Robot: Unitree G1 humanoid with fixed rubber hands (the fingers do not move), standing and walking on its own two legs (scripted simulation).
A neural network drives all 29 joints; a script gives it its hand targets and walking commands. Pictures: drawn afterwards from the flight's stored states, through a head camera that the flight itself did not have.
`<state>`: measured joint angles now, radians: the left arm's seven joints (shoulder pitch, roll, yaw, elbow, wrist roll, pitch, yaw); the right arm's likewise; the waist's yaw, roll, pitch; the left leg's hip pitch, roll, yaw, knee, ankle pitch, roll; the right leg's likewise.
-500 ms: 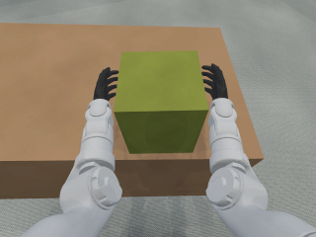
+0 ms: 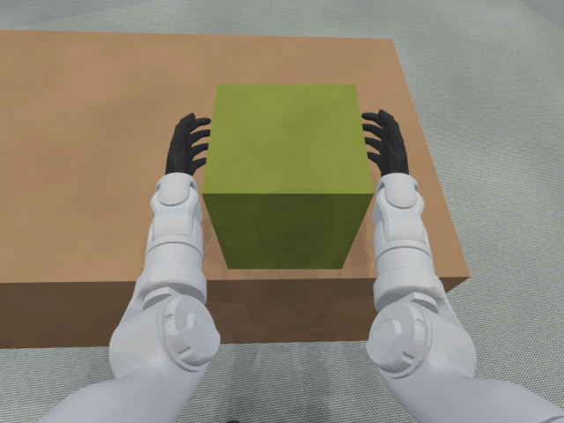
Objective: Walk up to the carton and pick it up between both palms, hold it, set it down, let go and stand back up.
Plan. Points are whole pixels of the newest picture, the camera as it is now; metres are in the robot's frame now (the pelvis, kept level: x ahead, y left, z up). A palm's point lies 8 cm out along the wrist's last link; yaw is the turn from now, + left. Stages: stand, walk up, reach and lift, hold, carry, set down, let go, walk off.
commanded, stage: set down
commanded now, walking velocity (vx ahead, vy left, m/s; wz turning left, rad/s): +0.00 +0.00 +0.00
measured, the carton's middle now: (285, 185) +0.46 +0.02 -0.01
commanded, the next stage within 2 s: none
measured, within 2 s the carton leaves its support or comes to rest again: rests again in 0.54 s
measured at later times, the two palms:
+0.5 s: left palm (180, 168) +0.44 +0.17 +0.06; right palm (391, 169) +0.44 -0.13 +0.07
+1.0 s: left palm (136, 163) +0.43 +0.23 +0.08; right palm (420, 154) +0.46 -0.17 +0.09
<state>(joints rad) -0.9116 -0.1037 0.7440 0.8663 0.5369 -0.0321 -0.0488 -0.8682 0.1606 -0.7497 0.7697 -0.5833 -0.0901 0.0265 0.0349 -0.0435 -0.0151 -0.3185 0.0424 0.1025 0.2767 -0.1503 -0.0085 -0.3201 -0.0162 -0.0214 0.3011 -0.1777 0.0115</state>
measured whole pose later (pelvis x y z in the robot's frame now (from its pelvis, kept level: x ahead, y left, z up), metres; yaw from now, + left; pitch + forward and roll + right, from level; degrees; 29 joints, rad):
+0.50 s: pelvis -0.01 +0.00 -0.01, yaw -2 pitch +17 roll +0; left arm -0.99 0.11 0.43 1.23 0.23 -0.13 0.08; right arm -0.93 -0.04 -0.40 1.09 -0.21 -0.10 -0.04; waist 0.03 -0.04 -0.14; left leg -0.49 0.07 0.12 0.36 -0.17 -0.01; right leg -0.48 0.00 -0.01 0.32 -0.15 0.01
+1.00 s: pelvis -0.04 +0.00 -0.02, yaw +2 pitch +25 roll -1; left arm -1.26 0.31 -0.18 1.66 -0.34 -0.30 0.04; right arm -1.21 -0.32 0.04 1.53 0.32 -0.21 0.01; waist 0.01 -0.03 -0.26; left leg -0.79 0.07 0.04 0.54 -0.19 -0.02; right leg -0.74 0.00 -0.07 0.50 -0.20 -0.01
